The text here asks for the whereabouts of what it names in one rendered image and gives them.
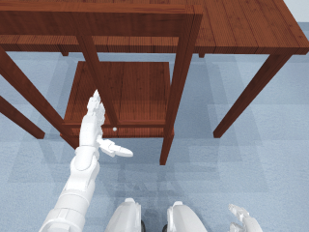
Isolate table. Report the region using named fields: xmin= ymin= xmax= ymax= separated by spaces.
xmin=0 ymin=0 xmax=309 ymax=139

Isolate chair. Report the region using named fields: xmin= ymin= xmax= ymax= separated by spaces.
xmin=0 ymin=1 xmax=204 ymax=165

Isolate robot thigh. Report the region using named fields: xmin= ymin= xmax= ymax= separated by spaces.
xmin=104 ymin=201 xmax=141 ymax=232
xmin=167 ymin=205 xmax=208 ymax=232

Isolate robot left forearm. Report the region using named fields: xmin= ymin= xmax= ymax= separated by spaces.
xmin=39 ymin=145 xmax=100 ymax=232

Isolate left robot hand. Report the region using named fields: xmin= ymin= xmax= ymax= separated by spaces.
xmin=79 ymin=89 xmax=133 ymax=158

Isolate left robot thigh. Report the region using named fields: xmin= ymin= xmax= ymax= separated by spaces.
xmin=104 ymin=201 xmax=141 ymax=232

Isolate right robot thigh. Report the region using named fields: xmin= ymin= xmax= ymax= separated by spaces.
xmin=167 ymin=205 xmax=208 ymax=232

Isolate right robot hand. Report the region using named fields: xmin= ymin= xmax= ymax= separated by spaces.
xmin=228 ymin=204 xmax=263 ymax=232

